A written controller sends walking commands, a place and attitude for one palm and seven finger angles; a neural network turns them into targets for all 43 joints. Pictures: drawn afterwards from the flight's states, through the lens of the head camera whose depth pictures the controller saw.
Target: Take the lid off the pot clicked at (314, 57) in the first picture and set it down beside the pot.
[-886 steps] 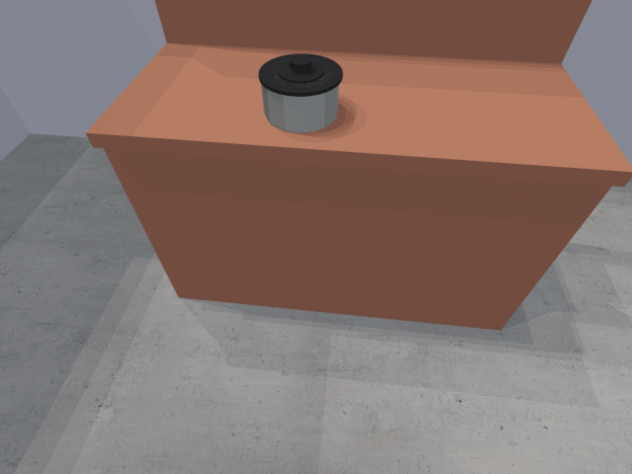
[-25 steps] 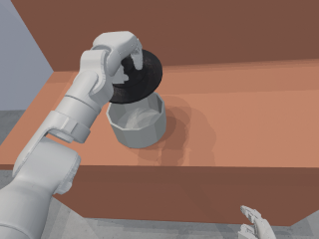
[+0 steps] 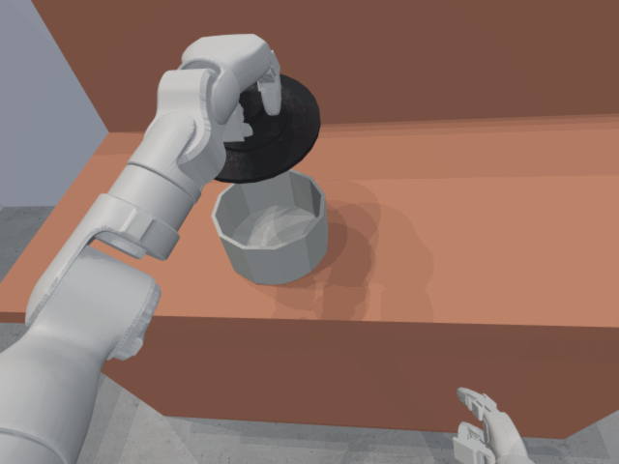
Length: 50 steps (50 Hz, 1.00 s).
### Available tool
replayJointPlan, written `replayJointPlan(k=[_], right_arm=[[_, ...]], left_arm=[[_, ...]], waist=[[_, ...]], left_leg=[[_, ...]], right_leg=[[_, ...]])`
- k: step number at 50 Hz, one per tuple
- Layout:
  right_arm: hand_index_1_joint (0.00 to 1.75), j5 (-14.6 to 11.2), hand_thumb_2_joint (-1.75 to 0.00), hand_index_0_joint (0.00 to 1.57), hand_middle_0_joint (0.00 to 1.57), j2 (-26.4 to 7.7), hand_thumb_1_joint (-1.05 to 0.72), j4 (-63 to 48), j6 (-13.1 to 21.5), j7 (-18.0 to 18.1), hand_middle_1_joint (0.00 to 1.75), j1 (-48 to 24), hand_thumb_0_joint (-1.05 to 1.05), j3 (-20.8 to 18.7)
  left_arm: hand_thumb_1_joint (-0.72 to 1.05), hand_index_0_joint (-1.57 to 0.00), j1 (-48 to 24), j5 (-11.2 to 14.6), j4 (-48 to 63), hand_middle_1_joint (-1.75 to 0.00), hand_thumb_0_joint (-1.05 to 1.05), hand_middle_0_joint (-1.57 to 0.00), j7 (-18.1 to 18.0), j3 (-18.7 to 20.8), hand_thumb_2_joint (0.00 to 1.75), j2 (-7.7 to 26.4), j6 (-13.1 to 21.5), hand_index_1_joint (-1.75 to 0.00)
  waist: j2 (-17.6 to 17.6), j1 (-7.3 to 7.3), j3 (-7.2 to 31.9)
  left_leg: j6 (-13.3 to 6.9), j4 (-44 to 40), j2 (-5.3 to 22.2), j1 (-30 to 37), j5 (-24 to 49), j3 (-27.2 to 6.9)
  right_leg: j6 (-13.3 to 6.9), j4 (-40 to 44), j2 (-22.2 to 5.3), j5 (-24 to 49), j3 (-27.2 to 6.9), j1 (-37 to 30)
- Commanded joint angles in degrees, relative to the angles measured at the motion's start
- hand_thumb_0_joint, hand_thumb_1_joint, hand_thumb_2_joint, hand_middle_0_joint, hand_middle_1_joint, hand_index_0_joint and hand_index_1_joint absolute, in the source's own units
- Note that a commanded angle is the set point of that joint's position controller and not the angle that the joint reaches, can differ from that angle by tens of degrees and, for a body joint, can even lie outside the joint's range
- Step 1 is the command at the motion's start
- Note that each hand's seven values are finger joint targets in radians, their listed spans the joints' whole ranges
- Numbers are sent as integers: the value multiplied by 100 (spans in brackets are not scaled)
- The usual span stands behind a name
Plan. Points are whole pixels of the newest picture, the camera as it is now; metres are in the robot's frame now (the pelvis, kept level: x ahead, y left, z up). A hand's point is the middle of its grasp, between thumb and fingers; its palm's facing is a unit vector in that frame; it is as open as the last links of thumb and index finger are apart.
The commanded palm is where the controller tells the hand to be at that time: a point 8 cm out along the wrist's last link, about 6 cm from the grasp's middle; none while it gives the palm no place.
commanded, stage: move the lid sideways beside the pot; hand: left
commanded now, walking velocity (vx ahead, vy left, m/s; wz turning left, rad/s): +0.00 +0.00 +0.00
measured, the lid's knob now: (244, 108) +0.49 +0.09 +0.22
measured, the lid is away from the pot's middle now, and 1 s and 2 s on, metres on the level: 0.02 0.13 0.24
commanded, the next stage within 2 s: none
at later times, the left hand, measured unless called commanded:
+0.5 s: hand (202, 111) +0.46 +0.13 +0.24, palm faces -0.13 -0.02 -0.99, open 7.1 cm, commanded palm +0.43 +0.15 +0.32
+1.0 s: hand (136, 126) +0.44 +0.21 +0.24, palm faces -0.18 +0.00 -0.98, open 7.1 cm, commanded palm +0.43 +0.21 +0.32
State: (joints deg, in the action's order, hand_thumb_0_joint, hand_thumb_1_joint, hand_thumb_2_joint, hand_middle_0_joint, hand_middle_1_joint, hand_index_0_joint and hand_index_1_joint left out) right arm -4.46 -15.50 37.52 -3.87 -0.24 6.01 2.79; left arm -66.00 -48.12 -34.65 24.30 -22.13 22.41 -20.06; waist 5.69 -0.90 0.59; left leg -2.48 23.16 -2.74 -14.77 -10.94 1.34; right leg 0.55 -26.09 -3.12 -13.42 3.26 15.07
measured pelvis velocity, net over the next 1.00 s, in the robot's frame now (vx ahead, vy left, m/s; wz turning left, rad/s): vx -0.01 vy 0.01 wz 0.02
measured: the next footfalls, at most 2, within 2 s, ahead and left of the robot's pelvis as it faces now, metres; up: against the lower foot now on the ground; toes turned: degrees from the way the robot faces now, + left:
none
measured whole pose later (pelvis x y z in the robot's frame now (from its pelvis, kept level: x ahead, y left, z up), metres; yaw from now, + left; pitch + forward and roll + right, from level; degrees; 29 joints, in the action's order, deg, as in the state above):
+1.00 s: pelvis -0.01 +0.01 +0.00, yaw +1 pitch +2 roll +0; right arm -4.8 -16.3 36.5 -3.6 1.3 8.3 2.4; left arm -61.8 -49.6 -33.0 31.4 -16.3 35.0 -14.7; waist 4.2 -1.0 -1.1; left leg -3.4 23.7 -3.2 -15.1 -10.6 0.3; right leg 1.2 -23.7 -3.5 -11.9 4.3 13.6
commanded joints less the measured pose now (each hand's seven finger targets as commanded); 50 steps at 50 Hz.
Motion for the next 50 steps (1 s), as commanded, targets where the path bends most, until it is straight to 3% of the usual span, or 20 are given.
replayJointPlan(k=[1,5,13,14,15,18,20,23,24,25,28,29,32,34,35,38,42,44,46,50], right_arm=[[30,2,-90,20,20,-533,-90,-818,314,11,30,-598,0,-181],[30,21,-90,20,20,-591,-90,-723,333,49,30,-402,0,-166],[30,21,-90,20,20,-622,-90,-833,329,55,30,-406,0,-212],[30,11,-90,20,20,-688,-90,-852,315,18,30,-367,0,-263],[30,27,-90,20,20,-640,-90,-888,316,5,30,-382,0,-244],[30,-10,-90,20,20,-657,-90,-893,261,67,30,-408,0,-207],[30,-14,-90,20,20,-683,-90,-937,280,62,30,-381,0,-228],[30,-13,-90,20,20,-641,-90,-1001,370,92,30,-412,0,-258],[30,-16,-90,20,20,-711,-90,-1007,364,67,30,-344,0,-302],[30,4,-90,20,20,-674,-90,-955,359,66,30,-315,0,-274],[30,-39,-90,20,20,-694,-90,-930,310,101,30,-367,0,-253],[30,-53,-90,20,20,-771,-90,-926,303,79,30,-317,0,-299],[30,-41,-90,20,20,-697,-90,-949,306,100,30,-380,0,-271],[30,-27,-90,20,20,-835,-90,-931,250,78,30,-327,0,-314],[30,-24,-90,20,20,-734,-90,-986,259,71,30,-362,0,-269],[30,-54,-90,20,20,-710,-90,-938,229,104,30,-402,0,-266],[30,-60,-90,20,20,-745,-90,-853,209,153,30,-300,0,-257],[30,-26,-90,20,20,-879,-90,-864,215,148,30,-213,0,-299],[30,-20,-90,20,20,-757,-90,-852,251,183,30,-221,0,-263],[30,-1,-90,20,20,-790,-90,-813,285,177,30,-25,0,-288]], left_arm=[[49,-102,-4036,-290,1316,-99,0,-84,-382,900,117,1293,58,-100],[49,-102,-4031,-341,1153,-99,0,-84,-433,1245,117,1734,71,-100],[49,-102,-3397,-489,1035,-99,0,-84,-322,1321,117,1786,55,-100],[49,-102,-3217,-297,1225,-99,0,-84,-309,1279,117,1685,132,-100],[49,-102,-3337,-428,1415,-99,0,-84,-281,1505,117,2013,137,-100],[49,-102,-3134,-468,1059,-99,0,-84,-162,1352,117,1919,29,-100],[49,-102,-3409,-448,1552,-99,0,-84,-138,1561,117,2275,144,-100],[49,-102,-3433,-493,1923,-99,0,-84,-56,1591,117,2350,172,-100],[49,-102,-3152,-322,1995,-99,0,-84,-39,1544,117,2243,226,-100],[49,-102,-3300,-453,1986,-99,0,-84,-10,1780,117,2567,214,-100],[49,-102,-3142,-439,1611,-99,0,-84,125,1610,117,2427,136,-100],[49,-102,-3008,-266,1718,-99,0,-84,131,1546,117,2333,213,-100],[49,-102,-2999,-410,1691,-99,0,-84,231,1501,117,2317,209,-100],[49,-102,-2710,-292,1662,-99,0,-84,243,1741,117,2653,268,-100],[49,-102,-3143,-400,2111,-99,0,-84,262,1729,117,2731,333,-100],[49,-102,-3078,-403,1701,-99,0,-84,349,1433,117,2382,298,-100],[49,-102,-3191,-364,1358,-99,0,-84,352,1399,117,2428,377,-100],[49,-102,-3135,-268,1555,-99,0,-84,294,1759,117,2950,490,-100],[49,-102,-3554,-414,1426,-99,0,-84,309,1543,117,2700,552,-100],[49,-102,-3496,-422,1369,-99,0,-84,267,1676,117,2902,675,-100]], waist=[[-801,-86,2790],[-828,-50,2868],[-917,29,2765],[-815,-16,2752],[-908,63,2982],[-1028,8,2478],[-851,12,2709],[-560,24,2963],[-473,-29,3003],[-566,23,3024],[-717,-31,2494],[-599,-83,2564],[-613,-47,2512],[-599,-45,2541],[-485,-5,2898],[-499,-110,2403],[-482,-176,2179],[-347,-146,2450],[-232,-172,2533],[-173,-168,2669]], left_leg=[[-116,-54,39,1204,1429,-348],[-108,-125,44,1153,1420,-316],[-142,-61,75,1130,1835,-278],[-155,1,68,1193,1940,-311],[-151,-63,75,1190,1929,-287],[-173,-89,57,978,1680,-239],[-179,-100,60,1102,1720,-245],[-204,36,64,1441,2168,-323],[-215,103,70,1539,2351,-363],[-196,57,74,1490,2356,-344],[-183,-33,55,1242,1841,-305],[-185,36,56,1355,1957,-348],[-190,13,49,1373,1856,-354],[-194,76,37,1336,1901,-361],[-178,10,21,1450,2077,-378],[-169,0,40,1398,1738,-388],[-147,-78,43,1324,1309,-438],[-142,-16,40,1417,1417,-494],[-132,-50,20,1436,1363,-503],[-96,-82,46,1537,1506,-558]], right_leg=[[-297,112,185,1888,-101,-798],[-275,139,189,1901,-125,-908],[-291,98,157,2270,-144,-986],[-298,128,115,2357,-140,-974],[-267,113,158,2377,-166,-1194],[-261,171,147,2263,-134,-960],[-248,188,152,2289,-167,-1094],[-286,126,160,2478,-183,-1073],[-284,169,128,2525,-172,-1055],[-269,156,181,2577,-189,-1145],[-268,236,175,2282,-118,-891],[-287,238,145,2278,-112,-856],[-281,248,194,2129,-97,-767],[-299,267,141,2238,-125,-849],[-273,221,195,2323,-143,-1030],[-282,313,207,1951,-70,-639],[-297,369,251,1493,4,-403],[-329,350,208,1575,-36,-523],[-328,340,254,1506,-7,-516],[-325,365,289,1431,-9,-511]])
